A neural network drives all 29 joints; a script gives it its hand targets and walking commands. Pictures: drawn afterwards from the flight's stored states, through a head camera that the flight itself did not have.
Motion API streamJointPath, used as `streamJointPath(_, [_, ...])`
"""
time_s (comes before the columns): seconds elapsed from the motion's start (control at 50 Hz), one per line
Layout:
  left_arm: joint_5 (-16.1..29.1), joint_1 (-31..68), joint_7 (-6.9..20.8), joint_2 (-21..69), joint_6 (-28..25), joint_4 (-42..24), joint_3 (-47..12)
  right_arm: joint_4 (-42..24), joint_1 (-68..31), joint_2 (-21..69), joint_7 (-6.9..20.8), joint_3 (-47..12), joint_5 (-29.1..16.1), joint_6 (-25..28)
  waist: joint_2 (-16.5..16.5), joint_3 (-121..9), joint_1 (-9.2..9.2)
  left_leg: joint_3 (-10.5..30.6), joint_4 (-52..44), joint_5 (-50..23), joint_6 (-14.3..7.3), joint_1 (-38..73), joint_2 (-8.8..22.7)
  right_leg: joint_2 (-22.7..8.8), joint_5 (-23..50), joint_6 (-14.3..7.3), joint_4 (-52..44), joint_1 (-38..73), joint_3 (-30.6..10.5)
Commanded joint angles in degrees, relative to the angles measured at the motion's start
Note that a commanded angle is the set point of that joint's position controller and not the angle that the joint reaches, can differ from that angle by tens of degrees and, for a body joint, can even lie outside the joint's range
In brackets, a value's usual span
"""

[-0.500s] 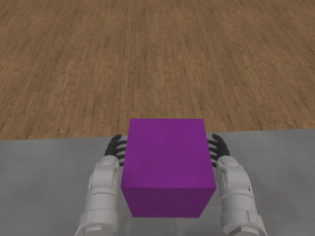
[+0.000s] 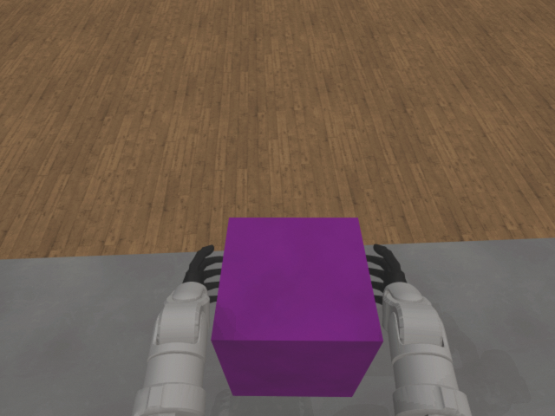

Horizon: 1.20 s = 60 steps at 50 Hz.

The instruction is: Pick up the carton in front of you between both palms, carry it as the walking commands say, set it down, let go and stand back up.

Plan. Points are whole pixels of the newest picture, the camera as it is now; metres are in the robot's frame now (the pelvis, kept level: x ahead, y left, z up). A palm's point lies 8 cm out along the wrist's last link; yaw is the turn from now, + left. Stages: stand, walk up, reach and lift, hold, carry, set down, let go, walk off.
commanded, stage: reach and lift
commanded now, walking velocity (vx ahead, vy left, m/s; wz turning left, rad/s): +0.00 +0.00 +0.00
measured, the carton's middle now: (292, 310) +0.30 +0.00 -0.04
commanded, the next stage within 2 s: hold in 0.02 s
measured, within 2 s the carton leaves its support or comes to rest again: neither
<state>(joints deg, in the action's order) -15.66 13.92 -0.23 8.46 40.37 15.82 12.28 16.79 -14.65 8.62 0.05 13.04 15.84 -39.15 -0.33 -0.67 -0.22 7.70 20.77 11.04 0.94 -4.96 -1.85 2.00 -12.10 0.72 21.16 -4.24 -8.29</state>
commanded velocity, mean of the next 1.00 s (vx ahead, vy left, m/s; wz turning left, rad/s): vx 0.33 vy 0.00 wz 0.00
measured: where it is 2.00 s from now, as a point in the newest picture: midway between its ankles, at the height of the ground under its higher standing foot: (297, 294)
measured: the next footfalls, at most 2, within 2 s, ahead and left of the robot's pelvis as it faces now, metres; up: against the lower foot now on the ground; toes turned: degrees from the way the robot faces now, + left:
right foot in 0.98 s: +0.29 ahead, -0.13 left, +0.00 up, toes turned -11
left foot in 1.42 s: +0.64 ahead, +0.06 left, +0.00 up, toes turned +10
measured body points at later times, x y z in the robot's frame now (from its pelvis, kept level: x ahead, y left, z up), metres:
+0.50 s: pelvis -0.01 +0.00 -0.01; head -0.05 +0.00 +0.44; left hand +0.30 +0.15 +0.05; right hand +0.30 -0.16 +0.05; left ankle +0.01 +0.14 -0.74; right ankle +0.00 -0.14 -0.74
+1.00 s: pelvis +0.19 -0.04 -0.02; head +0.16 -0.05 +0.43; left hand +0.45 +0.10 +0.08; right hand +0.43 -0.21 +0.08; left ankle +0.07 +0.09 -0.75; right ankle +0.25 -0.13 -0.75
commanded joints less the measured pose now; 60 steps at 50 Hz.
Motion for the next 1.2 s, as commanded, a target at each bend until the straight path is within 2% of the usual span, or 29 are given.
streamJointPath(0.0, [14.92, 28.07, 14.33, 53.83, -2.21, -3.54, -31.24, -1.82, -25.99, 54.74, 14.27, -31.02, -14.48, 1.07, 0.13, -13.44, 0.02, -4.05, -1.70, -12.70, 0.40, 5.33, -4.16, 3.97, 13.40, 0.68, -2.63, 1.59, 4.09])
streamJointPath(0.1, [17.13, 28.30, 14.05, 53.78, -0.19, -8.37, -34.69, -6.61, -25.68, 54.59, 13.84, -34.19, -16.45, -1.06, 0.17, -15.52, 0.56, -3.63, -2.23, -15.43, 0.51, 7.27, -4.19, 3.90, 16.70, 0.79, -3.20, 3.88, 3.84])
streamJointPath(0.22, [14.30, 28.06, 13.96, 51.30, 1.87, -4.36, -29.99, -3.08, -26.17, 51.81, 14.00, -29.86, -14.12, -3.08, 0.02, -7.54, 0.19, -4.34, -4.01, -5.74, 0.13, 4.22, -3.90, 3.55, 6.83, 0.46, -4.79, 1.12, 4.44])
streamJointPath(0.34, [15.03, 32.67, 14.56, 53.38, 1.27, -4.25, -30.63, -2.95, -30.82, 53.57, 14.68, -30.57, -14.78, -2.48, 0.23, -10.39, 0.17, -4.43, -3.09, -5.13, 0.05, 4.78, -3.70, 3.56, 5.89, 0.35, -4.06, 1.04, 4.64])
streamJointPath(0.36, [15.63, 33.91, 14.41, 53.33, 1.30, -4.35, -30.46, -3.44, -31.88, 53.68, 14.55, -30.60, -15.52, -2.50, 1.69, -12.59, 0.18, -2.15, 1.11, 6.37, -0.46, -1.21, 6.35, -5.38, -5.23, -0.24, 1.20, -5.48, 2.26])
streamJointPath(0.4, [16.81, 34.42, 14.04, 53.63, 1.51, -6.87, -32.44, -5.37, -31.01, 53.65, 13.82, -31.88, -16.21, -2.70, 2.55, -11.44, 0.16, 1.34, -2.47, 30.47, -1.54, -7.38, 6.08, -3.34, -25.65, -1.18, 1.61, -11.00, 2.23])
streamJointPath(0.42, [17.47, 35.21, 13.76, 54.03, 1.86, -8.54, -33.55, -7.07, -31.76, 53.82, 13.39, -32.79, -16.73, -3.00, 3.76, -10.55, 0.25, 1.97, -3.05, 33.87, -2.06, -8.86, 6.81, -2.49, -26.94, -1.03, 3.94, -13.17, 4.06])
streamJointPath(0.48, [20.09, 35.12, 12.57, 54.20, 4.07, -12.84, -37.47, -11.50, -30.49, 53.73, 11.46, -35.63, -18.19, -5.29, 9.00, -15.20, 0.26, 5.35, -4.16, 26.88, -5.04, -6.86, 11.32, -0.13, -11.21, -0.14, 12.21, -13.60, 11.57])
streamJointPath(0.52, [22.10, 34.80, 11.74, 53.94, 6.31, -16.73, -40.00, -16.20, -29.92, 53.15, 10.22, -38.04, -19.28, -7.80, 7.48, -16.85, 0.23, 2.68, -2.14, 29.01, -5.21, -10.28, 10.87, -0.51, -12.99, -0.65, 7.20, -9.98, 11.94])
streamJointPath(0.54, [22.93, 34.41, 11.17, 53.68, 7.67, -18.41, -41.02, -18.47, -29.79, 53.22, 9.62, -39.59, -20.17, -9.29, 3.89, -15.77, 0.02, -1.49, 1.90, 28.31, -3.80, -14.77, 8.51, -2.78, -16.06, -1.35, 2.84, -7.26, 8.49])
streamJointPath(0.58, [23.64, 30.87, 9.57, 52.01, 10.54, -21.54, -41.62, -22.77, -29.54, 52.55, 8.28, -42.00, -21.74, -12.43, -13.82, -12.21, -1.25, -13.39, 22.87, 18.23, 0.57, -29.60, 1.52, -16.98, -28.43, -6.80, -9.90, -0.18, -13.83])
streamJointPath(0.6, [23.56, 28.18, 8.46, 51.05, 12.01, -23.27, -41.94, -24.82, -29.35, 51.52, 7.61, -43.17, -22.77, -13.91, -14.83, -9.76, -1.40, -12.81, 22.62, 18.46, 0.43, -34.06, 3.51, -20.52, -24.49, -10.11, -11.55, 1.01, -19.60])
streamJointPath(0.64, [23.75, 25.41, 6.21, 49.21, 14.76, -28.44, -42.42, -28.90, -27.60, 50.29, 6.26, -45.98, -25.36, -16.62, -9.19, -11.37, -1.45, -13.64, 15.97, 17.70, -0.23, -29.32, 3.81, -18.92, -11.04, -10.85, -7.69, 0.35, -12.04])
streamJointPath(0.7, [25.29, 19.52, 3.72, 47.75, 18.99, -35.25, -43.92, -34.17, -20.07, 48.83, 3.79, -46.93, -27.11, -20.48, -6.60, -18.22, -0.84, -18.92, 1.28, 4.09, 0.18, -5.86, 0.76, -11.71, -6.66, -6.31, 1.89, -7.44, 4.09])
streamJointPath(0.72, [25.44, 17.29, 2.91, 46.73, 20.37, -36.79, -44.19, -35.66, -16.66, 48.30, 2.89, -46.36, -27.19, -21.87, -4.63, -20.49, -0.13, -14.97, -0.29, 3.02, -0.73, 6.62, 4.29, -10.02, -9.35, -4.76, 7.30, -16.09, 7.31])
streamJointPath(0.74, [26.13, 17.18, 2.27, 45.90, 21.93, -39.41, -44.63, -36.70, -13.72, 46.90, 1.77, -45.27, -26.49, -22.96, 7.07, -20.76, 1.13, 1.11, -5.48, 13.25, -5.11, 14.50, 14.61, -6.52, -10.46, -2.32, 19.69, -27.20, 13.54])
streamJointPath(0.76, [27.39, 18.10, 1.69, 44.76, 23.49, -41.49, -45.10, -36.75, -10.98, 46.11, 0.57, -43.90, -25.13, -23.92, 16.95, -17.48, 1.64, 16.08, -6.32, 9.06, -11.45, 19.10, 24.22, -3.79, -16.69, -1.19, 26.26, -40.40, 15.86])
streamJointPath(0.78, [28.77, 18.70, 1.22, 44.20, 24.61, -42.99, -45.91, -38.65, -10.00, 45.65, -0.41, -42.80, -24.48, -24.89, 14.20, -14.23, 2.19, 18.72, -5.84, 1.85, -14.97, 18.73, 27.03, -5.23, -21.89, -2.01, 28.54, -45.36, 13.39])
streamJointPath(0.82, [30.38, 16.24, 0.61, 45.30, 25.80, -45.68, -46.27, -43.86, -9.55, 46.52, -1.65, -42.98, -25.38, -26.47, 6.93, -14.03, 2.18, 13.07, -6.03, -3.19, -14.19, 17.79, 25.58, -6.54, -21.66, -1.90, 28.40, -45.88, 12.23])
streamJointPath(0.9, [29.74, 11.30, -0.93, 45.54, 26.51, -49.71, -44.35, -51.77, -11.13, 46.32, -2.33, -45.94, -28.86, -27.75, 8.75, -15.02, 1.16, -5.83, -6.75, -1.30, -7.39, 3.35, 17.68, -3.37, -5.39, -1.36, 12.34, -25.30, 17.99])
streamJointPath(0.94, [28.24, 7.45, -2.40, 42.71, 26.91, -49.82, -42.50, -53.15, -10.10, 43.10, -2.92, -46.32, -29.98, -28.49, 6.12, -15.54, 0.16, -13.00, -0.72, 4.55, -4.75, -7.25, 13.94, -0.76, 1.19, -1.07, 5.37, -8.41, 22.99])
streamJointPath(0.96, [27.45, 6.54, -3.19, 40.93, 27.24, -50.12, -41.55, -53.17, -8.72, 41.09, -3.37, -46.31, -30.26, -28.89, 3.80, -17.37, 0.19, -15.80, 5.55, 4.63, -3.54, -13.17, 12.34, -1.23, 0.14, -1.62, 4.90, 2.07, 22.95])
streamJointPath(0.98, [26.49, 4.31, -4.05, 38.66, 27.70, -49.61, -40.27, -53.30, -8.43, 38.45, -3.88, -45.88, -30.44, -29.39, -1.56, -18.66, -0.92, -19.26, 16.98, 5.85, -1.63, -21.29, 9.97, -7.86, -5.88, -3.45, 2.77, 11.03, 13.27])
streamJointPath(1.0, [25.49, 3.58, -5.07, 36.34, 27.92, -48.69, -38.77, -54.42, -9.70, 35.83, -4.34, -45.33, -30.82, -30.26, -16.22, -18.41, -1.90, -20.19, 33.22, 15.17, 1.19, -33.71, 3.73, -22.30, -14.88, -9.18, -7.92, 14.54, -14.51])
streamJointPath(1.02, [25.36, 4.34, -5.84, 35.23, 28.30, -48.87, -38.20, -54.44, -10.87, 34.39, -4.71, -45.70, -31.52, -30.89, -15.35, -16.53, -2.43, -13.84, 42.70, 19.89, 0.08, -41.02, 4.14, -27.90, -10.59, -14.98, -9.25, 16.41, -23.34])
streamJointPath(1.06, [26.53, 6.57, -6.09, 36.84, 28.75, -50.93, -39.68, -52.68, -9.90, 35.83, -4.64, -44.91, -31.91, -31.16, -4.74, -15.45, -1.45, -9.31, 49.63, 17.04, -1.86, -43.84, 8.97, -26.09, 1.02, -15.04, -7.18, 11.64, -16.93])
streamJointPath(1.08, [27.39, 8.38, -5.79, 38.12, 28.77, -51.88, -40.86, -51.36, -8.98, 37.47, -4.50, -44.41, -31.27, -30.94, -1.18, -16.06, -1.33, -8.63, 47.65, 12.99, -1.94, -42.92, 10.37, -25.10, 0.17, -13.68, -8.28, 9.86, -13.36])
streamJointPath(1.12, [29.00, 10.53, -4.74, 39.94, 28.59, -52.95, -43.29, -49.22, -6.81, 39.72, -4.25, -42.83, -29.05, -30.16, -1.11, -15.35, -1.05, -9.84, 38.82, 7.42, -0.97, -38.18, 10.19, -22.11, 2.37, -10.27, -11.04, 5.74, -4.02])
streamJointPath(1.18, [30.96, 10.30, -2.60, 41.18, 28.12, -53.49, -45.93, -48.00, -3.32, 41.88, -4.07, -42.08, -25.89, -28.98, -3.04, -13.18, -0.98, -13.57, 27.56, 1.24, -0.13, -35.48, 8.07, -18.43, 8.18, -8.44, -12.01, 5.47, 4.47])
